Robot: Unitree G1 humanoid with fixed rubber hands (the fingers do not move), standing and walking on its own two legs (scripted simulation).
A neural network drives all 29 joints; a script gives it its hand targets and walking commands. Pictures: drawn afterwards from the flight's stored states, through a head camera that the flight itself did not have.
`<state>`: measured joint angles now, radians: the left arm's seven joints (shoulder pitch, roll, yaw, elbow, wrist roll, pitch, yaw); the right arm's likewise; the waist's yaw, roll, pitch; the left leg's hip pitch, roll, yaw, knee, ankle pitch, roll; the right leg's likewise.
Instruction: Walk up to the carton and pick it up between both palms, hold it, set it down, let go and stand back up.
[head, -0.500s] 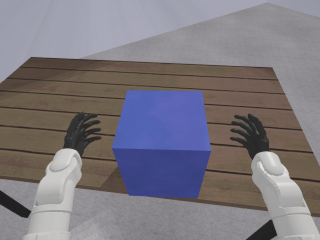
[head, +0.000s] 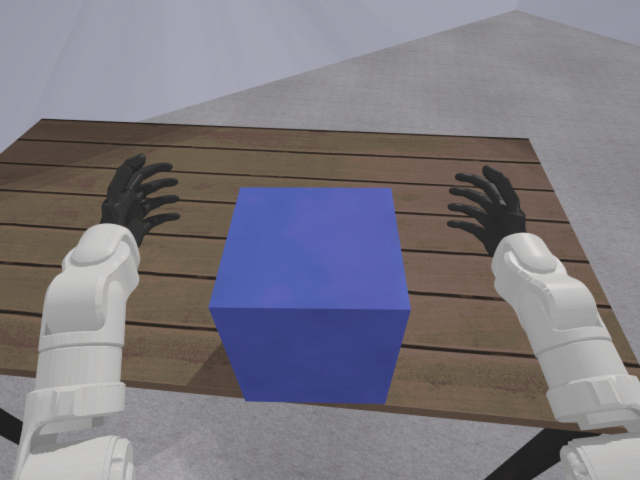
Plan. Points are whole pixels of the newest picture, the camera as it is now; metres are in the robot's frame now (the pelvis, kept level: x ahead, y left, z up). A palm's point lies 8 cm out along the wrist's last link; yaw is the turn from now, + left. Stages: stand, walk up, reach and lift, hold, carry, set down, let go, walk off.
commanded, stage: reach and lift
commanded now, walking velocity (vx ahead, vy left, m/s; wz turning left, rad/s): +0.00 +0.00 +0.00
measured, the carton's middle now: (315, 299) +0.38 +0.03 +0.01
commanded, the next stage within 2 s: none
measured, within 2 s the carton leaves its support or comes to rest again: neither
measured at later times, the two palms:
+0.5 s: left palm (137, 203) +0.41 +0.24 +0.18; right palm (488, 203) +0.41 -0.19 +0.16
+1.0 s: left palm (169, 266) +0.39 +0.22 +0.08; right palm (460, 262) +0.39 -0.17 +0.07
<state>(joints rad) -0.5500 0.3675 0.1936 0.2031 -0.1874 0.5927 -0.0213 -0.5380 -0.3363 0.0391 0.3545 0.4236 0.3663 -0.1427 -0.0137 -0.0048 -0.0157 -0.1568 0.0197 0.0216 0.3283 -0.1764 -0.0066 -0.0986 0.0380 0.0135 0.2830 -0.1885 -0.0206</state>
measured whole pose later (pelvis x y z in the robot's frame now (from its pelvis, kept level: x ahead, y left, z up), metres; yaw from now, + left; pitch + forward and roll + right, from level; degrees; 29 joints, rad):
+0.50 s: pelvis -0.01 +0.01 +0.00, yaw +0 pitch +3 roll -1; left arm -0.92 0.38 0.07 0.86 -0.19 0.38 0.00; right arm -0.90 -0.32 0.02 0.94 0.35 0.29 -0.07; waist -0.01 -0.03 -0.08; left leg -0.25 0.01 0.02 0.36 -0.16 0.00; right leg -0.18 0.03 0.01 0.30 -0.17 -0.01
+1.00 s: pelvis -0.01 +0.01 -0.01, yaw +0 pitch +11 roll -1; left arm -0.80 0.25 0.09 1.15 -0.14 -0.12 0.00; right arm -0.77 -0.22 0.02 1.11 0.26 -0.09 -0.09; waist 0.01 0.01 -0.15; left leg -0.45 0.01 0.01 0.45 -0.19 0.01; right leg -0.38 0.03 0.00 0.40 -0.20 -0.01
